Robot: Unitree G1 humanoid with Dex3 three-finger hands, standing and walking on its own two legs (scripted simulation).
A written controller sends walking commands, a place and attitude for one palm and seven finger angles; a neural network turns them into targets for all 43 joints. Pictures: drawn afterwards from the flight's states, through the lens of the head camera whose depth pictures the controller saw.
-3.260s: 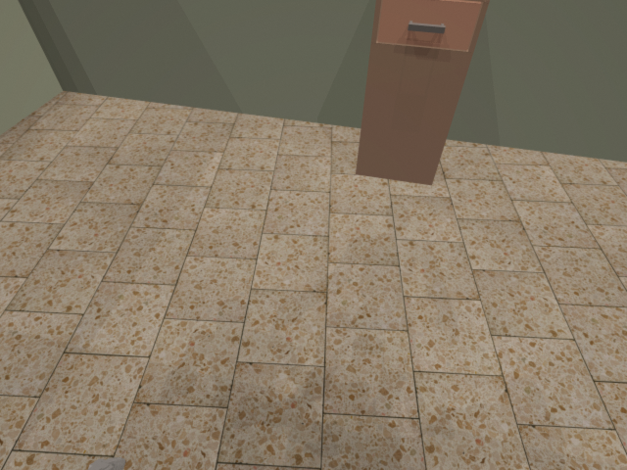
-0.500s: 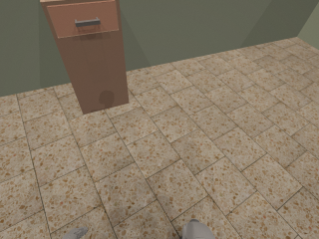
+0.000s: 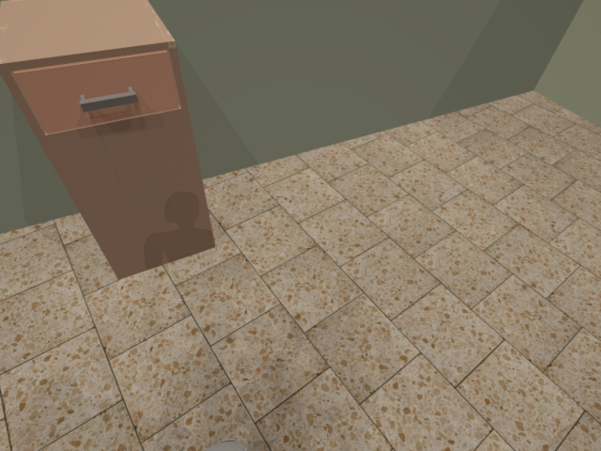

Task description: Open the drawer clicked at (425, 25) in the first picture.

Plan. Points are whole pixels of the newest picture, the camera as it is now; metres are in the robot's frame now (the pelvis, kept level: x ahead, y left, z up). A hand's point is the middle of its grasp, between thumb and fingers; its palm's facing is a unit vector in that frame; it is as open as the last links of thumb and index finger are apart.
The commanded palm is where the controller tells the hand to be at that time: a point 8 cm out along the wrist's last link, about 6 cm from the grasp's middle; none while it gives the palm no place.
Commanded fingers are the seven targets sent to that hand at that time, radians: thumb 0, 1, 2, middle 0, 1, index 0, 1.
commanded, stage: walk to a spot facing it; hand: left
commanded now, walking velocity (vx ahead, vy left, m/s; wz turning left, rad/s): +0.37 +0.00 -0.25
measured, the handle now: (108, 97) +0.89 +0.55 -0.02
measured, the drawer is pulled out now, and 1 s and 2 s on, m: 0.00 0.00 0.00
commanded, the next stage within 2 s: turn to face it in 0.40 s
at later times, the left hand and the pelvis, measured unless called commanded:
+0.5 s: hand (222, 344) +0.33 +0.16 -0.16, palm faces -0.22 -0.96 -0.19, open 7.3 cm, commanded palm none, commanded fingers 0.00 0.90 0.90 -0.20 -0.30 -0.20 -0.30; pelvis +0.20 -0.01 +0.00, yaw -14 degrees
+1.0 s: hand (249, 303) +0.42 +0.13 -0.18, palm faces +0.01 -0.99 -0.15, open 7.3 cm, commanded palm none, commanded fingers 0.00 0.90 0.90 -0.20 -0.30 -0.20 -0.30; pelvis +0.31 -0.04 -0.01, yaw -2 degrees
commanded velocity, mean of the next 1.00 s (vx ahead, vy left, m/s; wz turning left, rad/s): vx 0.13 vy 0.00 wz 0.07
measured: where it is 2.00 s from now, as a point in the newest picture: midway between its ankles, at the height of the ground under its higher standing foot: outside the picture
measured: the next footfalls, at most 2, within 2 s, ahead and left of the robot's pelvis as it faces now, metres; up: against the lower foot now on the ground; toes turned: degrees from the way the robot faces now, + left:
left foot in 0.06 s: +0.15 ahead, +0.13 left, +0.00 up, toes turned +10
right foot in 0.58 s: +0.35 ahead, -0.17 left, +0.00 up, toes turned -23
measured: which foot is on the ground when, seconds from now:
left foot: up 0.00-0.04, down 0.06-0.56, up 0.58-0.96, down 0.98-1.00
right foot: down 0.00-0.06, up 0.08-0.56, down 0.58-0.98, up 1.00-1.00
